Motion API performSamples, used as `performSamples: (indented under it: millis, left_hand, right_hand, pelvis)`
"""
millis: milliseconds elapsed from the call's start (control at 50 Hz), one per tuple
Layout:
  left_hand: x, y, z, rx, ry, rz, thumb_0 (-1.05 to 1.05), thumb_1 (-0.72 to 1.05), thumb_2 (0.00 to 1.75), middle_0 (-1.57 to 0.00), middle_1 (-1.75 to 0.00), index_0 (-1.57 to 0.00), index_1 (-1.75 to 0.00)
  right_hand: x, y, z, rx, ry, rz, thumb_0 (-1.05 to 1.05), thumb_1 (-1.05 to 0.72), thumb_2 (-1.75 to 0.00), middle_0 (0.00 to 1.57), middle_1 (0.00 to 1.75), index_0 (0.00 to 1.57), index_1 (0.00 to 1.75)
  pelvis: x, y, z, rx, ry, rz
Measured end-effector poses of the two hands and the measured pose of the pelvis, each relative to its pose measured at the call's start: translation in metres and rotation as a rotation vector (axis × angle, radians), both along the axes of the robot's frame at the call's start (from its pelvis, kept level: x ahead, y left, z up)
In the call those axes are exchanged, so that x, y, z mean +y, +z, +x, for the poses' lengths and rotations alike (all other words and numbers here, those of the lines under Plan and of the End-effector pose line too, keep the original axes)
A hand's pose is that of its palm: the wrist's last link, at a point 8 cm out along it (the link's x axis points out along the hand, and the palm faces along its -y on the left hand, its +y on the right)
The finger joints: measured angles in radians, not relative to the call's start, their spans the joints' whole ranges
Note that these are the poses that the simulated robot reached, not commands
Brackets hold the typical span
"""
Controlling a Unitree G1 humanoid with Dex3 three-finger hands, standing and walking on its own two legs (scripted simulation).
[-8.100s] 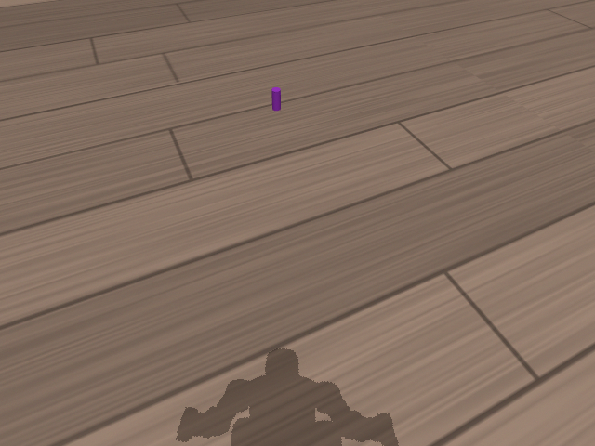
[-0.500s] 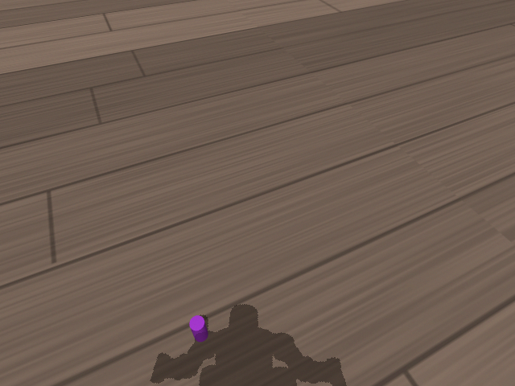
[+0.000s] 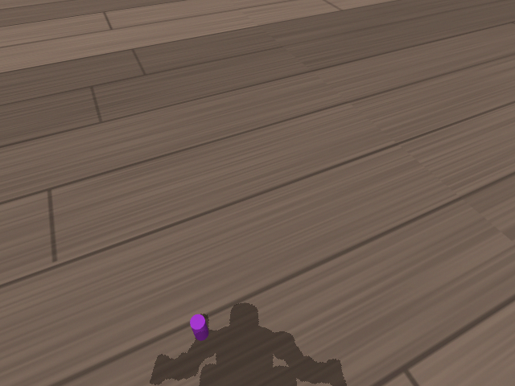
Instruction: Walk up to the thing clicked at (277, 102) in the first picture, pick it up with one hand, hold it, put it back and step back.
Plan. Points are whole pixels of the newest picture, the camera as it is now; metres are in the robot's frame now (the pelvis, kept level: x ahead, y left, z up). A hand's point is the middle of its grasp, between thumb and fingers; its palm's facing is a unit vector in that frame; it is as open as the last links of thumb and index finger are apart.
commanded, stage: stand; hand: left
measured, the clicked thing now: (199, 327) +0.43 +0.21 -0.72
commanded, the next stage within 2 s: go down in 0.32 s
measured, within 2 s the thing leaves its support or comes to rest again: neither
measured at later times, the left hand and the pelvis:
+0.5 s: hand out of the picture +0.09 +0.25 -0.15, palm faces +0.03 -0.94 -0.34, open 7.6 cm; pelvis +0.00 +0.00 +0.00, yaw +0 degrees
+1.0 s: hand out of the picture +0.15 +0.27 -0.18, palm faces +0.02 -0.94 -0.35, open 15.5 cm; pelvis +0.00 +0.01 -0.04, yaw +0 degrees
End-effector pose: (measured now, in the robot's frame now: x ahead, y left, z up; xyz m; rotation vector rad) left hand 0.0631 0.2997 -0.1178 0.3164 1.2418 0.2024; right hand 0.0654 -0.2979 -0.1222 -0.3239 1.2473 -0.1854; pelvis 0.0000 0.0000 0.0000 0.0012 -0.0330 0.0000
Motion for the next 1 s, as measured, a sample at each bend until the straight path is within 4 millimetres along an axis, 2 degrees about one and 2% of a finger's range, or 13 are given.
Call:
performSamples:
  millis: [440,500,620,680,800,900,1000]
  left_hand:
    - [-0.002,0.0,0.004,-0.004,-0.003,-0.001,0.0,0.9,0.9,-0.2,-0.3,-0.2,-0.3]
    - [-0.006,0.001,0.019,-0.079,0.025,-0.008,0.0,0.86,0.88,-0.18,-0.33,-0.17,-0.32]
    - [-0.004,-0.006,0.066,-0.142,0.005,-0.018,0.0,0.63,0.74,-0.1,-0.37,-0.1,-0.34]
    - [0.0,-0.004,0.08,-0.161,-0.017,-0.004,0.0,0.49,0.68,-0.08,-0.38,-0.09,-0.36]
    - [0.004,-0.005,0.084,-0.112,-0.024,0.016,0.0,0.19,0.58,-0.08,-0.41,-0.09,-0.38]
    - [0.007,-0.014,0.081,-0.108,-0.003,0.007,0.0,-0.08,0.45,-0.08,-0.34,-0.08,-0.32]
    - [0.01,-0.021,0.08,-0.132,-0.009,0.001,0.0,-0.27,0.34,-0.09,-0.27,-0.08,-0.27]
  right_hand:
    - [-0.001,0.0,0.003,-0.006,0.0,0.003,0.0,-0.9,-0.9,0.2,0.3,0.2,0.3]
    - [0.005,0.001,0.009,-0.082,-0.007,0.004,0.0,-0.92,-0.9,0.2,0.3,0.2,0.29]
    - [0.027,-0.003,0.014,-0.154,-0.008,0.037,0.0,-0.96,-0.91,0.2,0.3,0.2,0.3]
    - [0.036,-0.004,0.015,-0.181,-0.027,0.056,0.0,-0.96,-0.91,0.2,0.3,0.2,0.3]
    - [0.048,-0.006,0.024,-0.238,-0.039,0.08,0.0,-0.92,-0.9,0.2,0.3,0.2,0.3]
    - [0.052,-0.009,0.039,-0.288,-0.015,0.073,0.0,-0.87,-0.89,0.2,0.3,0.2,0.3]
    - [0.054,-0.014,0.056,-0.332,0.009,0.054,0.0,-0.83,-0.88,0.2,0.3,0.2,0.3]
  pelvis:
    - [-0.001,0.0,0.002,0.0,-0.003,0.0]
    - [0.0,-0.003,-0.003,0.028,0.008,0.0]
    - [-0.001,-0.012,-0.011,0.102,0.008,-0.002]
    - [0.001,-0.015,-0.01,0.121,-0.001,-0.002]
    - [0.007,-0.02,-0.003,0.147,-0.006,-0.005]
    - [0.012,-0.03,0.0,0.178,-0.005,-0.008]
    - [0.015,-0.042,0.002,0.21,0.0,-0.014]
